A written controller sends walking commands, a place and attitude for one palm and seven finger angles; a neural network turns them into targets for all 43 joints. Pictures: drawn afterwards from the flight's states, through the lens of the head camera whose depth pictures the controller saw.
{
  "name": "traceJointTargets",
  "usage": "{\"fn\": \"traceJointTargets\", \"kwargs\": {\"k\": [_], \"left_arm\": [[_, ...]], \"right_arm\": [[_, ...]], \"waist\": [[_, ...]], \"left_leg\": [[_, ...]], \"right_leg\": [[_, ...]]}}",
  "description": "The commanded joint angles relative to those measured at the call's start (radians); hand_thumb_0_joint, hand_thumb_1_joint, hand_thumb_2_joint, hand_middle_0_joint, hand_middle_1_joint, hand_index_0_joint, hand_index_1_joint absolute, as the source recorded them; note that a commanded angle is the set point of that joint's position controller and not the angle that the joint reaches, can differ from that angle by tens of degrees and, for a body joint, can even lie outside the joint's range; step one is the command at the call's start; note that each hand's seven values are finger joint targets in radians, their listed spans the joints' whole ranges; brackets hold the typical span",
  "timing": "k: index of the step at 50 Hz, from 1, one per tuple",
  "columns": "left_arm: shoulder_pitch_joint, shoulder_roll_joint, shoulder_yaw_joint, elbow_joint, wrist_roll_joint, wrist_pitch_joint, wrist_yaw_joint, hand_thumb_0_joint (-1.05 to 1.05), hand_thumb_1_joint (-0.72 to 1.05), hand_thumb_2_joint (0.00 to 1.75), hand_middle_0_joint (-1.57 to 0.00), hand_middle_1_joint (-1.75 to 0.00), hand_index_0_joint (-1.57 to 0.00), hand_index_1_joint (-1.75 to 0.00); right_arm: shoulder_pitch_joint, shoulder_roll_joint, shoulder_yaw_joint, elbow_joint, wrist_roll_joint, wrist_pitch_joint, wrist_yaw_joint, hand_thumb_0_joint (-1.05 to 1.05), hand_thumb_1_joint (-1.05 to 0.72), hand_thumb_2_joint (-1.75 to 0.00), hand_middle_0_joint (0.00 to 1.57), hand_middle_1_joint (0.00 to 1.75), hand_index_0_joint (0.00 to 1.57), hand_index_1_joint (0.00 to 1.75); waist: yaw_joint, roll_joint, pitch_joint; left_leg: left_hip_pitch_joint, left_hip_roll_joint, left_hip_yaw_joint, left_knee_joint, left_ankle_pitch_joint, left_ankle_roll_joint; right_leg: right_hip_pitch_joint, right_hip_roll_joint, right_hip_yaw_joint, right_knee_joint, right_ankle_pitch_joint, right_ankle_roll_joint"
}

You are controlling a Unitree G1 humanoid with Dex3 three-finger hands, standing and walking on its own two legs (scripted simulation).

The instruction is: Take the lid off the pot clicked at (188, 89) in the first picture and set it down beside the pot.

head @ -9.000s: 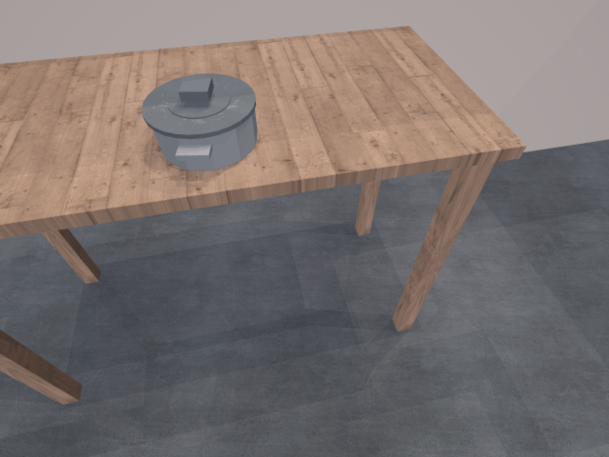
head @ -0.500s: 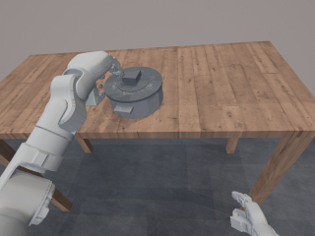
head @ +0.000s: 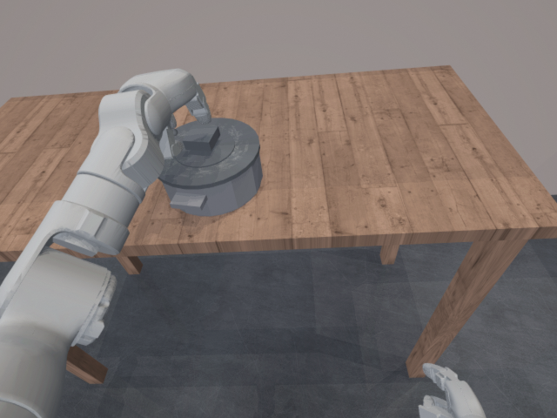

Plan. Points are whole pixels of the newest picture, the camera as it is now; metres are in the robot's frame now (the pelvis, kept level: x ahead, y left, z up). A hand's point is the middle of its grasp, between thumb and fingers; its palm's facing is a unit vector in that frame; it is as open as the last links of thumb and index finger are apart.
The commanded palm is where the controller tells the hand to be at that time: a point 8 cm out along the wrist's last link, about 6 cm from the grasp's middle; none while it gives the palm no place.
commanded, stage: move the open hand above the knob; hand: left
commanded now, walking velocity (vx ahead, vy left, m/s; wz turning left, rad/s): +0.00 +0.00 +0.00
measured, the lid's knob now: (202, 137) +0.51 +0.16 +0.15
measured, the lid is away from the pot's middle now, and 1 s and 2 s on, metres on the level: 0.00 0.00 0.00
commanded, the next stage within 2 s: lower the open fingers around the knob in 0.98 s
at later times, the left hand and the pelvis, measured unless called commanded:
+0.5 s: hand (193, 107) +0.49 +0.15 +0.22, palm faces -0.23 -0.09 -0.97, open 9.9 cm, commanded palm +0.46 +0.16 +0.29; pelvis +0.02 +0.01 +0.00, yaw -2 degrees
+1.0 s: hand (183, 110) +0.48 +0.16 +0.23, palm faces -0.24 -0.09 -0.97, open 9.9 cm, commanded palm +0.47 +0.17 +0.29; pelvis +0.01 +0.01 +0.00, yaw +0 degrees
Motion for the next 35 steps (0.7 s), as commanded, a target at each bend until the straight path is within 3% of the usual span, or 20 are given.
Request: {"fn": "traceJointTargets", "kwargs": {"k": [1,4,5,6,7,8,10,12,15,17,20,21,23,25,28,29,30,31,33,35], "left_arm": [[-0.580,0.263,0.153,-0.142,0.039,-0.026,0.044,0.00,-0.40,1.74,-0.89,-0.08,-0.89,-0.08],[-0.546,0.224,0.123,0.042,0.039,-0.013,0.036,0.00,-0.40,1.74,-0.89,-0.08,-0.89,-0.08],[-0.542,0.232,0.128,0.016,0.022,-0.020,0.038,0.00,-0.40,1.74,-0.89,-0.08,-0.89,-0.08],[-0.659,0.208,0.097,-0.095,0.039,-0.033,0.038,0.00,-0.40,1.74,-0.89,-0.08,-0.89,-0.08],[-0.680,0.215,0.108,-0.100,0.043,-0.038,0.046,0.00,-0.40,1.74,-0.89,-0.08,-0.89,-0.08],[-0.696,0.210,0.106,-0.109,0.043,-0.043,0.049,0.00,-0.40,1.74,-0.89,-0.08,-0.89,-0.08],[-0.607,0.245,0.145,0.032,0.032,-0.037,0.051,0.00,-0.40,1.74,-0.89,-0.08,-0.89,-0.08],[-0.683,0.243,0.135,0.079,0.051,-0.039,0.051,0.00,-0.40,1.74,-0.89,-0.08,-0.89,-0.08],[-0.699,0.196,0.099,0.036,0.040,-0.054,0.058,0.00,-0.40,1.74,-0.89,-0.08,-0.89,-0.08],[-0.723,0.239,0.145,0.004,0.063,-0.064,0.067,0.00,-0.40,1.74,-0.89,-0.08,-0.89,-0.08],[-0.568,0.219,0.152,0.149,0.043,-0.054,0.061,0.00,-0.40,1.74,-0.89,-0.08,-0.89,-0.08],[-0.636,0.256,0.168,0.093,0.057,-0.058,0.061,0.00,-0.40,1.74,-0.89,-0.08,-0.89,-0.08],[-0.706,0.226,0.137,-0.026,0.060,-0.066,0.064,0.00,-0.40,1.74,-0.89,-0.08,-0.89,-0.08],[-0.663,0.183,0.115,-0.058,0.045,-0.062,0.067,0.00,-0.40,1.74,-0.89,-0.08,-0.89,-0.08],[-0.631,0.224,0.151,0.087,0.057,-0.038,0.070,0.00,-0.40,1.74,-0.89,-0.08,-0.89,-0.08],[-0.656,0.213,0.137,0.090,0.054,-0.036,0.069,0.00,-0.40,1.74,-0.89,-0.08,-0.89,-0.08],[-0.678,0.209,0.128,0.032,0.043,-0.044,0.070,0.00,-0.40,1.74,-0.89,-0.08,-0.89,-0.08],[-0.749,0.217,0.128,-0.049,0.059,-0.052,0.077,0.00,-0.40,1.74,-0.89,-0.08,-0.89,-0.08],[-0.752,0.218,0.137,-0.071,0.064,-0.057,0.084,0.00,-0.40,1.74,-0.89,-0.08,-0.89,-0.08],[-0.631,0.181,0.123,0.038,0.044,-0.041,0.076,0.00,-0.40,1.74,-0.89,-0.08,-0.89,-0.08]], "right_arm": [[-0.112,-0.101,-0.042,-0.145,-0.008,-0.040,-0.005,0.00,-0.90,-0.90,0.20,0.30,0.20,0.30],[-0.088,-0.106,-0.041,-0.127,0.001,-0.024,-0.006,0.00,-0.90,-0.90,0.20,0.30,0.20,0.30],[-0.080,-0.117,-0.048,-0.128,0.002,-0.020,-0.005,0.00,-0.90,-0.90,0.20,0.30,0.20,0.30],[-0.091,-0.107,-0.048,-0.139,-0.002,-0.023,-0.001,0.00,-0.90,-0.90,0.20,0.30,0.20,0.30],[-0.088,-0.103,-0.051,-0.138,-0.003,-0.028,0.000,0.00,-0.90,-0.90,0.20,0.30,0.20,0.30],[-0.080,-0.103,-0.052,-0.138,-0.006,-0.030,0.000,0.00,-0.90,-0.90,0.20,0.30,0.20,0.30],[-0.038,-0.118,-0.058,-0.114,-0.006,-0.023,-0.007,0.00,-0.90,-0.90,0.20,0.30,0.20,0.30],[-0.033,-0.114,-0.056,-0.103,-0.004,-0.018,-0.007,0.00,-0.90,-0.90,0.20,0.30,0.20,0.30],[-0.027,-0.117,-0.064,-0.109,-0.005,-0.018,-0.001,0.00,-0.90,-0.90,0.20,0.30,0.20,0.30],[-0.018,-0.113,-0.068,-0.111,-0.010,-0.022,0.005,0.00,-0.90,-0.90,0.20,0.30,0.20,0.30],[0.008,-0.124,-0.071,-0.104,-0.004,-0.011,0.007,0.00,-0.90,-0.90,0.20,0.30,0.20,0.30],[-0.009,-0.123,-0.067,-0.109,-0.004,-0.007,0.008,0.00,-0.90,-0.90,0.20,0.30,0.20,0.30],[-0.031,-0.112,-0.071,-0.132,-0.004,-0.010,0.013,0.00,-0.90,-0.90,0.20,0.30,0.20,0.30],[-0.024,-0.111,-0.078,-0.136,-0.004,-0.012,0.016,0.00,-0.90,-0.90,0.20,0.30,0.20,0.30],[-0.018,-0.116,-0.067,-0.112,0.000,-0.003,0.012,0.00,-0.90,-0.90,0.20,0.30,0.20,0.30],[-0.019,-0.114,-0.066,-0.111,0.000,-0.003,0.007,0.00,-0.90,-0.90,0.20,0.30,0.20,0.30],[-0.022,-0.121,-0.070,-0.117,0.000,-0.003,0.007,0.00,-0.90,-0.90,0.20,0.30,0.20,0.30],[-0.028,-0.112,-0.069,-0.126,-0.003,-0.010,0.009,0.00,-0.90,-0.90,0.20,0.30,0.20,0.30],[-0.027,-0.105,-0.073,-0.129,-0.005,-0.021,0.008,0.00,-0.90,-0.90,0.20,0.30,0.20,0.30],[-0.013,-0.112,-0.074,-0.115,-0.003,-0.014,0.009,0.00,-0.90,-0.90,0.20,0.30,0.20,0.30]], "waist": [[-0.006,-0.132,-0.417],[-0.023,-0.186,-0.300],[-0.027,-0.158,-0.316],[-0.029,-0.121,-0.402],[-0.030,-0.093,-0.423],[-0.033,-0.091,-0.437],[-0.040,-0.159,-0.389],[-0.045,-0.185,-0.369],[-0.048,-0.106,-0.424],[-0.038,-0.091,-0.489],[-0.036,-0.174,-0.390],[-0.032,-0.182,-0.416],[-0.030,-0.110,-0.477],[-0.036,-0.080,-0.469],[-0.036,-0.165,-0.364],[-0.037,-0.179,-0.360],[-0.038,-0.124,-0.390],[-0.036,-0.093,-0.461],[-0.037,-0.086,-0.499],[-0.039,-0.133,-0.425]], "left_leg": [[0.297,-0.056,-0.010,0.029,0.226,0.044],[0.233,-0.051,0.001,0.016,0.175,0.042],[0.249,-0.047,-0.002,0.017,0.188,0.040],[0.293,-0.055,-0.003,0.020,0.217,0.043],[0.326,-0.053,-0.009,0.032,0.257,0.045],[0.339,-0.056,-0.014,0.034,0.267,0.046],[0.297,-0.053,-0.009,0.039,0.259,0.049],[0.262,-0.053,0.001,0.024,0.234,0.050],[0.326,-0.051,-0.007,0.039,0.304,0.049],[0.361,-0.047,-0.016,0.045,0.351,0.050],[0.301,-0.041,-0.009,0.037,0.325,0.049],[0.291,-0.042,-0.002,0.027,0.318,0.049],[0.351,-0.042,-0.007,0.036,0.370,0.053],[0.402,-0.032,-0.027,0.051,0.446,0.051],[0.311,-0.033,-0.018,0.014,0.294,0.046],[0.300,-0.037,-0.015,0.006,0.258,0.050],[0.326,-0.035,-0.018,0.012,0.281,0.046],[0.375,-0.037,-0.029,0.015,0.310,0.046],[0.420,-0.031,-0.040,0.027,0.346,0.046],[0.371,-0.031,-0.030,0.031,0.346,0.047]], "right_leg": [[-0.013,0.021,0.054,-0.074,0.430,-0.003],[-0.058,0.021,0.044,-0.086,0.401,0.004],[-0.053,0.021,0.041,-0.087,0.414,0.001],[-0.029,0.022,0.051,-0.081,0.429,0.001],[-0.040,0.027,0.050,-0.069,0.448,-0.005],[-0.044,0.031,0.051,-0.073,0.450,-0.005],[-0.044,0.032,0.046,-0.083,0.476,-0.002],[-0.039,0.026,0.049,-0.082,0.482,0.004],[-0.050,0.030,0.047,-0.075,0.505,-0.004],[-0.038,0.034,0.053,-0.064,0.511,-0.006],[-0.056,0.034,0.036,-0.074,0.494,-0.003],[-0.026,0.029,0.045,-0.072,0.510,0.002],[-0.033,0.029,0.051,-0.066,0.517,-0.001],[-0.073,0.036,0.042,-0.069,0.492,-0.006],[-0.088,0.038,0.034,-0.086,0.410,-0.004],[-0.083,0.037,0.035,-0.092,0.397,-0.002],[-0.083,0.033,0.032,-0.085,0.406,-0.008],[-0.072,0.036,0.040,-0.081,0.408,-0.008],[-0.088,0.039,0.041,-0.077,0.398,-0.010],[-0.091,0.036,0.035,-0.083,0.421,-0.011]]}}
